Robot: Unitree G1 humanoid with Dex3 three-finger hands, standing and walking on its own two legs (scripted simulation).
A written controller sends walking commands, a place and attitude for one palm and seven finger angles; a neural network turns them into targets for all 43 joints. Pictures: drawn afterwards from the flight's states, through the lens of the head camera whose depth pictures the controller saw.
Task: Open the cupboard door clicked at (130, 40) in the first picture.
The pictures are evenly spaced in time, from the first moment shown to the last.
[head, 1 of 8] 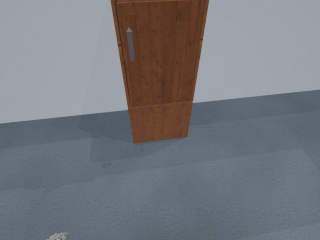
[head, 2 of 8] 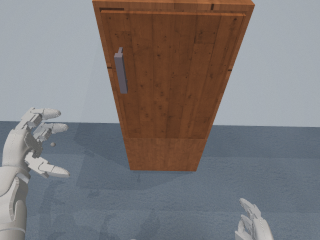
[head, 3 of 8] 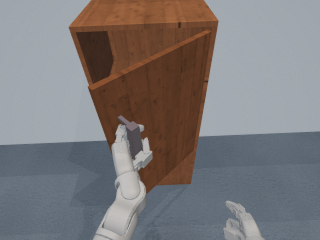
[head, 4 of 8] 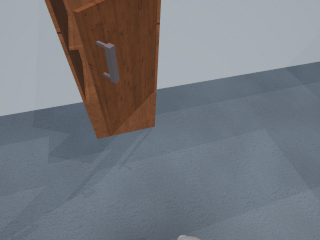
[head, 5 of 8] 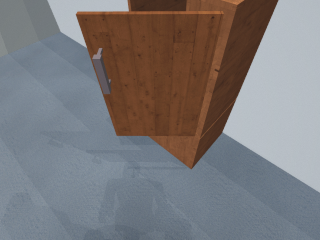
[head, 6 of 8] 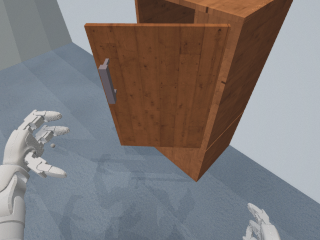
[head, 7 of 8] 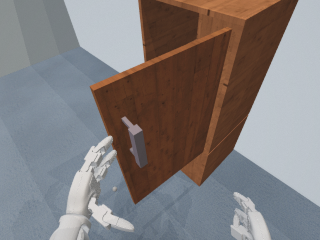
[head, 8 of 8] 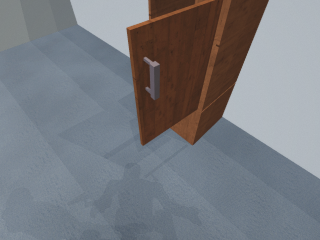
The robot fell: no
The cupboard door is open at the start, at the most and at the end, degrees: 0 85 84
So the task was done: yes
